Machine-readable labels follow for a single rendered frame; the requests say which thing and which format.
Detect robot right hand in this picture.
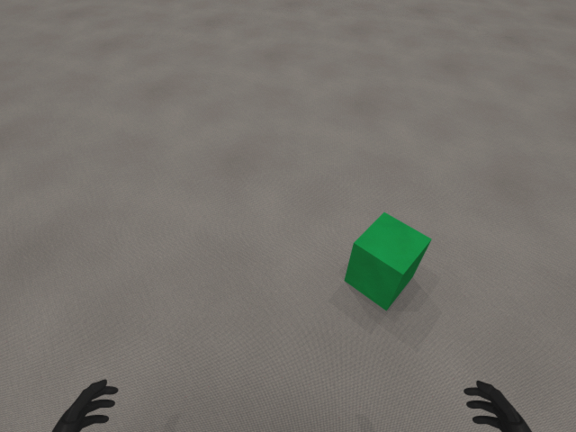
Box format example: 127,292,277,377
463,381,532,432

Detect robot left hand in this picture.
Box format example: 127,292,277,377
52,379,118,432

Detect carton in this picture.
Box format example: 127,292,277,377
345,212,431,311

